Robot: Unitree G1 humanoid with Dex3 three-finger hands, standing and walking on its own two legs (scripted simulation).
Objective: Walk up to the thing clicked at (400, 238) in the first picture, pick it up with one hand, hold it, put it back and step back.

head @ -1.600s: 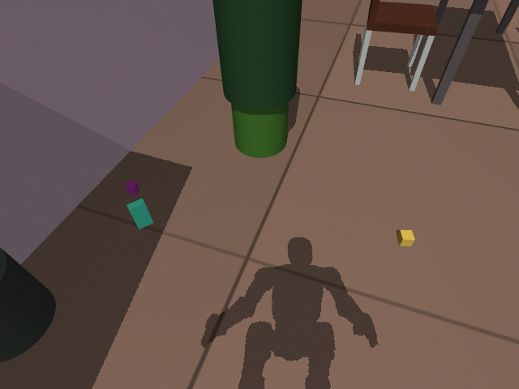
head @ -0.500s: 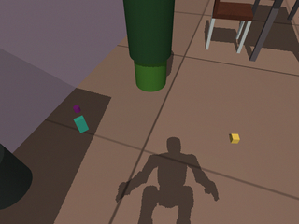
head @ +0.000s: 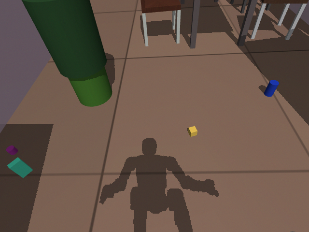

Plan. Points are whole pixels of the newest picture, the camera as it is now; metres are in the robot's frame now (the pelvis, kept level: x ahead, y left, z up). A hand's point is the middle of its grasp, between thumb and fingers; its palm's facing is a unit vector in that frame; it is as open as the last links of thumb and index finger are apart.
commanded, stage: walk up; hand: left
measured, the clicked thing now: (192, 131) +0.95 -0.18 -0.73
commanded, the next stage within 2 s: none
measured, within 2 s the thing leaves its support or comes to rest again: neither
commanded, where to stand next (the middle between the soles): +0.50 -0.21 m, yaw -28 degrees
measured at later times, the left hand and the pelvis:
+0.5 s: hand (124, 157) +0.39 +0.16 -0.12, palm faces -0.38 -0.86 -0.35, open 7.4 cm; pelvis +0.17 -0.05 +0.01, yaw -16 degrees
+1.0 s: hand (142, 140) +0.48 +0.11 -0.15, palm faces -0.44 -0.83 -0.34, open 7.4 cm; pelvis +0.33 -0.12 +0.00, yaw -26 degrees
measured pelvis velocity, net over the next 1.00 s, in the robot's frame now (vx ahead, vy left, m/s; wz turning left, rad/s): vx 0.33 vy -0.12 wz -0.45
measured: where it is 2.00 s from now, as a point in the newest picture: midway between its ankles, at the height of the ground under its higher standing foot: (204, 195)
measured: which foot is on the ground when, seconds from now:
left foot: up 0.00-0.12, down 0.14-0.54, up 0.56-0.86, down 0.88-1.00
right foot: down 0.00-0.14, up 0.16-0.50, down 0.52-0.90, up 0.92-1.00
